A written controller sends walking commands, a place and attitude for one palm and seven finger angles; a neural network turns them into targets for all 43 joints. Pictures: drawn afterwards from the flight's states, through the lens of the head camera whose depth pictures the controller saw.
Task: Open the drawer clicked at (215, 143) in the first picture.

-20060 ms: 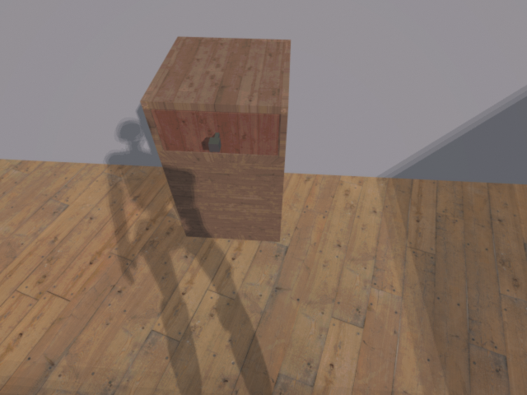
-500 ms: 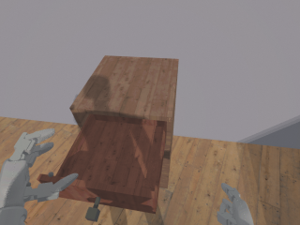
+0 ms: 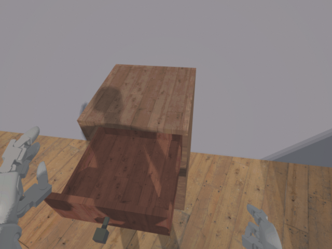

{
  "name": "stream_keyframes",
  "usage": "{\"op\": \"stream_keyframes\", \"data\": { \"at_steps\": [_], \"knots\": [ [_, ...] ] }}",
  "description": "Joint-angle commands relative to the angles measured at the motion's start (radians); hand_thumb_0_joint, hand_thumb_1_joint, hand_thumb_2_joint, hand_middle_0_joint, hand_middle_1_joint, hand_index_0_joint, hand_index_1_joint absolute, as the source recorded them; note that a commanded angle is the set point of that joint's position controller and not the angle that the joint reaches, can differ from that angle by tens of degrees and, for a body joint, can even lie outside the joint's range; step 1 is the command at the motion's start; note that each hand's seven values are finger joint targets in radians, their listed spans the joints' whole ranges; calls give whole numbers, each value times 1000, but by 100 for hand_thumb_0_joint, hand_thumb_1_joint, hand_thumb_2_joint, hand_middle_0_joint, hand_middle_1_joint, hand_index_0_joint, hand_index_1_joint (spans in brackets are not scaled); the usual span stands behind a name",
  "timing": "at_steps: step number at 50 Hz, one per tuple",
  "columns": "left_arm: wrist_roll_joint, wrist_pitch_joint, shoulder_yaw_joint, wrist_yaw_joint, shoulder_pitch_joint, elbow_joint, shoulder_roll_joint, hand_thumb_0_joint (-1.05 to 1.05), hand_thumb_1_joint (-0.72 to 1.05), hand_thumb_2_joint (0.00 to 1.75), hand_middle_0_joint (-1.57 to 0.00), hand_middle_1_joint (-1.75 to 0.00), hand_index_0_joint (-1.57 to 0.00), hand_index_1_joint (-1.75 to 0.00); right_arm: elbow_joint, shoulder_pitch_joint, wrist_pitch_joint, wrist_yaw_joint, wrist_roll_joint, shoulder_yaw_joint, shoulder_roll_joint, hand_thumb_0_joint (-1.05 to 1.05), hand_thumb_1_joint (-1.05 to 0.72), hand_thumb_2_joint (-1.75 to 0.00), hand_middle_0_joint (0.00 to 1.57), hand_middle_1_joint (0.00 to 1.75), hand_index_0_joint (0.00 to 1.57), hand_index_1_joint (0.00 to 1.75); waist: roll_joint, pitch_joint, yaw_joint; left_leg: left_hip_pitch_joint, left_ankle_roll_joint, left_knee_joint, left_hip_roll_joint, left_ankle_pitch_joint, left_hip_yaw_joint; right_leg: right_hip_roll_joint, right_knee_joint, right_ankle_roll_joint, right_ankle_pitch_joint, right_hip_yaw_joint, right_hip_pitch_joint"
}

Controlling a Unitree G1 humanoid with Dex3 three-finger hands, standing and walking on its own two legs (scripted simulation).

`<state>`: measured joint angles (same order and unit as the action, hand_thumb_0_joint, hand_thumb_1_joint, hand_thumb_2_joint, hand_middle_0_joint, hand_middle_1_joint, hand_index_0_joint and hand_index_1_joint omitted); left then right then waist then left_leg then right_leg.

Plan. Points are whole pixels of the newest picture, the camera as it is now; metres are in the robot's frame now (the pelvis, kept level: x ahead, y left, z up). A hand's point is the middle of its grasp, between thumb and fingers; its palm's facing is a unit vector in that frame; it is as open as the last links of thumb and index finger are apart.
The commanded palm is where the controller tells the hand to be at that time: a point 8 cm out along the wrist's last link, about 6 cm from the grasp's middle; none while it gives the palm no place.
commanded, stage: step back with the hand held close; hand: left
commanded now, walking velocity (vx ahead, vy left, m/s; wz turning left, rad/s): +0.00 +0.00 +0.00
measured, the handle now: (103, 229) +0.21 +0.23 -0.17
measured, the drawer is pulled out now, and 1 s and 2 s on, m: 0.30 0.30 0.30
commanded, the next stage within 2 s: stop stepping back and stand still in 1.58 s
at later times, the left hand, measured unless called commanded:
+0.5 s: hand (33, 198) +0.16 +0.26 +0.14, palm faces +0.28 -0.81 -0.52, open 7.4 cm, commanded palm +0.10 +0.30 +0.17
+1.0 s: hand (7, 217) +0.12 +0.28 +0.15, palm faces +0.35 -0.81 -0.46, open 7.4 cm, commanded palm +0.05 +0.32 +0.17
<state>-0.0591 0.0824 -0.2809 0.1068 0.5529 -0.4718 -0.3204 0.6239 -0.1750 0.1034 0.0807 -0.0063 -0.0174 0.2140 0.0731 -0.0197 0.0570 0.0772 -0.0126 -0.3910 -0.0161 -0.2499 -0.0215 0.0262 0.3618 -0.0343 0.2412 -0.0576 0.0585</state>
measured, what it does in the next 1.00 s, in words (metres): shifts its weight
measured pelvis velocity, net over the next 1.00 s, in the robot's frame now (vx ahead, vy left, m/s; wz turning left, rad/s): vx -0.07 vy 0.04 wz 0.02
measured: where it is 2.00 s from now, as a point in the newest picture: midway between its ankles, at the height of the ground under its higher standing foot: outside the picture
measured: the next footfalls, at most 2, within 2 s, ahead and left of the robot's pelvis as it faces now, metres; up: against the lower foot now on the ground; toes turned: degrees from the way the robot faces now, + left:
left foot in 1.42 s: -0.07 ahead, +0.13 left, +0.00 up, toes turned -1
right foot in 1.72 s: -0.21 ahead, -0.13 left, +0.00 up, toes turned -2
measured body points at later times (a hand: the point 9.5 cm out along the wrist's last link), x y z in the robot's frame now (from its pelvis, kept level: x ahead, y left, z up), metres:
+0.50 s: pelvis -0.03 +0.02 +0.00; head +0.01 +0.02 +0.44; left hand +0.14 +0.30 +0.17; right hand +0.16 -0.22 -0.09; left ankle -0.02 +0.13 -0.74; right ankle -0.02 -0.09 -0.74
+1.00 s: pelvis -0.07 +0.04 -0.01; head -0.03 +0.06 +0.43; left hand +0.10 +0.32 +0.18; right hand +0.11 -0.20 -0.09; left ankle -0.02 +0.13 -0.74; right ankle -0.03 -0.09 -0.74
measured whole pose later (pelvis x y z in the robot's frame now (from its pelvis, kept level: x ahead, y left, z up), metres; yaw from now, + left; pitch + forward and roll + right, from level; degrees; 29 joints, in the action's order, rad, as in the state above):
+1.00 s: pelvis -0.07 +0.04 -0.01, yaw +1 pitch +3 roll -2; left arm -0.03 0.23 -0.39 0.16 0.64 -0.66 -0.40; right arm 0.57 -0.18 0.07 0.08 -0.01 0.01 0.20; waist -0.02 -0.04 0.00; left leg 0.42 0.04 -0.58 0.02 -0.21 -0.02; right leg 0.00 0.57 0.01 0.24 -0.05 0.39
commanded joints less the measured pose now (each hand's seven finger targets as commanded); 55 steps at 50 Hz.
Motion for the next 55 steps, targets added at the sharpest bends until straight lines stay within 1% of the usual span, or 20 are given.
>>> {"op": "stream_keyframes", "data": {
  "at_steps": [1,3,5,6,7,8,10,12,16,23,32,36,42,43,45,47,48,50,51,55],
  "knots": [
    [-5,66,-125,27,-59,-213,-177,0,90,90,-20,-30,-20,-30,-172,153,66,10,-1,32,86,0,-90,-90,20,30,20,30,-15,69,3,-24,39,29,0,252,16,-45,-67,23,-227,24,32],
    [-2,69,-112,26,-67,-211,-167,0,90,90,-20,-30,-20,-30,-170,154,69,11,-1,32,83,0,-90,-90,20,30,20,30,9,46,-3,-27,36,34,2,231,18,-44,-80,21,-199,24,47],
    [-5,70,-118,27,-51,-194,-166,0,90,90,-20,-30,-20,-30,-168,152,68,12,-1,36,85,0,-90,-90,20,30,20,30,-39,55,0,-26,40,35,0,234,16,-42,-77,23,-203,22,41],
    [-7,117,-255,32,-181,-309,-301,0,90,90,-20,-30,-20,-30,-210,130,38,4,-9,34,111,0,-90,-90,20,30,20,30,-64,-51,-32,78,52,-1,-10,170,-23,-93,-122,25,-225,110,150],
    [-2,138,-261,29,-189,-291,-302,0,90,90,-20,-30,-20,-30,-200,126,26,5,-9,34,90,0,-90,-90,20,30,20,30,-63,-40,-38,82,47,-8,-9,137,-34,-116,-125,15,-224,121,157],
    [5,134,-211,21,-46,-176,-216,0,90,90,-20,-30,-20,-30,-182,129,10,3,0,39,91,0,-90,-90,20,30,20,30,-106,-27,-37,80,51,-17,-9,145,-32,-112,-117,20,-202,93,170],
    [6,132,-154,12,43,-184,-159,0,90,90,-20,-30,-20,-30,-199,139,-11,-6,0,49,107,0,-90,-90,20,30,20,30,-63,48,-40,75,54,-27,-16,187,-23,-121,-84,25,-227,82,142],
    [4,140,-161,13,75,-229,-170,0,90,90,-20,-30,-20,-30,-210,144,-19,-6,-4,59,109,0,-90,-90,20,30,20,30,-27,109,-42,81,54,-29,-22,238,-20,-126,-52,25,-272,80,112],
    [3,144,-196,28,119,-278,-209,0,90,90,-20,-30,-20,-30,-225,142,-36,-1,-9,73,111,0,-90,-90,20,30,20,30,-78,187,-46,105,54,-35,-36,296,-31,-119,-4,33,-294,66,77],
    [2,152,-211,45,123,-331,-232,0,90,90,-20,-30,-20,-30,-234,137,-38,11,-10,78,110,0,-90,-90,20,30,20,30,-25,192,-51,151,54,-28,-61,369,-63,-101,59,37,-291,51,83],
    [9,167,-232,55,136,-362,-238,0,90,90,-20,-30,-20,-30,-244,128,-11,0,-9,81,126,0,-90,-90,20,30,20,30,42,158,-49,366,78,38,-108,118,-113,-79,151,33,-149,64,37],
    [11,180,-229,59,127,-358,-225,0,90,90,-20,-30,-20,-30,-248,115,2,-4,-9,76,118,0,-90,-90,20,30,20,30,-5,123,-55,460,84,34,-101,-82,-120,-93,142,30,-90,95,41],
    [9,195,-224,77,93,-378,-240,0,90,90,-20,-30,-20,-30,-215,86,18,-1,-6,86,125,0,-90,-90,20,30,20,30,-101,114,-71,275,46,-155,-20,-127,-68,-186,-40,-31,81,192,296],
    [8,198,-203,79,99,-382,-218,0,90,90,-20,-30,-20,-30,-211,78,18,-1,-7,82,120,0,-90,-90,20,30,20,30,-103,120,-74,249,44,-165,-20,-120,-71,-194,-34,-37,90,175,314],
    [11,203,-206,84,94,-398,-225,0,90,90,-20,-30,-20,-30,-214,94,23,3,-5,77,121,0,-90,-90,20,30,20,30,-45,101,-71,264,52,-99,-53,-133,-105,-161,5,-20,114,140,328],
    [22,208,-239,88,82,-417,-257,0,90,90,-20,-30,-20,-30,-224,125,32,10,-3,70,127,0,-90,-90,20,30,20,30,97,88,-67,447,87,104,-149,-149,-204,-59,176,29,71,67,164],
    [29,213,-237,85,87,-418,-239,0,90,90,-20,-30,-20,-30,-229,120,37,12,-1,66,121,0,-90,-90,20,30,20,30,159,111,-61,551,111,169,-200,-164,-260,-24,311,42,35,41,47],
    [27,217,-253,79,101,-414,-246,0,90,90,-20,-30,-20,-30,-223,106,49,8,5,74,108,0,-90,-90,20,30,20,30,126,155,-52,487,126,118,-225,20,-251,-29,371,39,84,66,79],
    [19,219,-251,74,123,-404,-242,0,90,90,-20,-30,-20,-30,-216,99,56,4,6,78,107,0,-90,-90,20,30,20,30,85,169,-47,419,129,73,-222,137,-240,-30,342,36,108,69,116],
    [2,228,-236,51,134,-398,-237,0,90,90,-20,-30,-20,-30,-170,97,64,-13,19,73,119,0,-90,-90,20,30,20,30,79,198,-44,202,124,-34,-223,516,-200,-35,173,30,49,66,180]
  ]
}}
